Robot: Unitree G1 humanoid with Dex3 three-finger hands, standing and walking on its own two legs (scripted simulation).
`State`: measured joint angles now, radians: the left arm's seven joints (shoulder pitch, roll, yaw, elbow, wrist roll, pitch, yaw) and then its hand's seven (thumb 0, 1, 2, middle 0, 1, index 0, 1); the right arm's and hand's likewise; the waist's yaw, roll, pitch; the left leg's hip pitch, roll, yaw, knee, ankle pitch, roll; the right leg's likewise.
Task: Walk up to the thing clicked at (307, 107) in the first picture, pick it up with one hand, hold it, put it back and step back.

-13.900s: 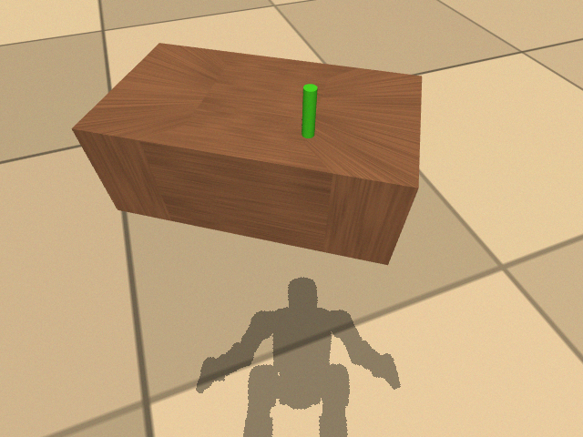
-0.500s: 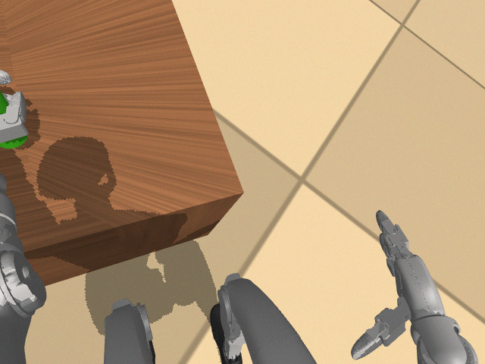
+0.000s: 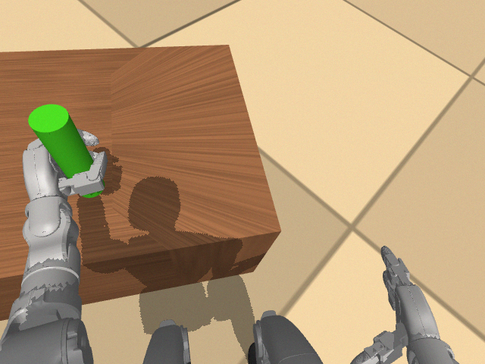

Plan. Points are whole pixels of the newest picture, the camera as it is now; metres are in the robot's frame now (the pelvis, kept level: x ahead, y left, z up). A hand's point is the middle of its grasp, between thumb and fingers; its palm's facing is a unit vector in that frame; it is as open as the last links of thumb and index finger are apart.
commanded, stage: lift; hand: left
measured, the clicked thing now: (73, 158) +0.44 +0.22 +0.04
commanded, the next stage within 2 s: hold in 0.78 s
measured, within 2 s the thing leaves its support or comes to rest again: neither
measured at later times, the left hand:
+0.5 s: hand (89, 181) +0.38 +0.18 +0.07, palm faces +0.19 -0.98 -0.01, open 5.8 cm
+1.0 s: hand (91, 184) +0.36 +0.17 +0.09, palm faces +0.20 -0.98 +0.00, open 5.8 cm
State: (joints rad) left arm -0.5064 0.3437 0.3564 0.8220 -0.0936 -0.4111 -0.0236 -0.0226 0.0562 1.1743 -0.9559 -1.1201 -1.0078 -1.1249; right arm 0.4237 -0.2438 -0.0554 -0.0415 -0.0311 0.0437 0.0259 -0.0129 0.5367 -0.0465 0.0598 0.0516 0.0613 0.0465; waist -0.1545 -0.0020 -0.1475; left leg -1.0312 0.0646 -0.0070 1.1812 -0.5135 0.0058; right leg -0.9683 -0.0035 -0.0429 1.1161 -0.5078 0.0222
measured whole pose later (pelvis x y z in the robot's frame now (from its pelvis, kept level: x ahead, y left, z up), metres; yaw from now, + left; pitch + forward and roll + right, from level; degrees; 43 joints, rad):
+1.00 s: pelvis +0.01 -0.01 +0.04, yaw +1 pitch +12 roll -1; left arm -0.16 0.19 0.20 0.41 -0.15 -0.31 0.02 -0.02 0.06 1.18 -0.96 -1.12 -1.01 -1.12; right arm 0.42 -0.22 -0.08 0.10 0.00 0.08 -0.02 -0.01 0.54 -0.04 0.06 0.05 0.06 0.05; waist -0.06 -0.01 -0.10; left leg -0.71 0.04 0.03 0.95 -0.45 -0.01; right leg -0.68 -0.02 -0.02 0.94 -0.47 0.02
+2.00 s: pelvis +0.01 -0.01 +0.05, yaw +1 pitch +9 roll +0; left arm -0.07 0.16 0.16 0.29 -0.15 -0.26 0.04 -0.02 0.06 1.17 -0.95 -1.12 -1.01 -1.13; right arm 0.38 -0.21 -0.09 0.21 0.01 0.04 -0.04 -0.01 0.53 -0.05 0.06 0.05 0.06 0.05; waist -0.03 0.00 -0.08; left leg -0.62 0.04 0.03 0.88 -0.42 -0.01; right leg -0.59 -0.02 -0.02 0.88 -0.44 0.01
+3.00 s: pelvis +0.02 -0.01 +0.05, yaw +1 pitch +9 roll +0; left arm -0.11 0.15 0.17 0.34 -0.15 -0.25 0.05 -0.02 0.06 1.17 -0.95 -1.13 -1.00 -1.14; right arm 0.37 -0.21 -0.09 0.25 0.01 0.03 -0.04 -0.01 0.54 -0.05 0.06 0.05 0.06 0.05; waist -0.04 -0.01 -0.07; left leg -0.59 0.04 0.03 0.85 -0.41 -0.01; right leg -0.56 -0.02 -0.01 0.84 -0.43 0.01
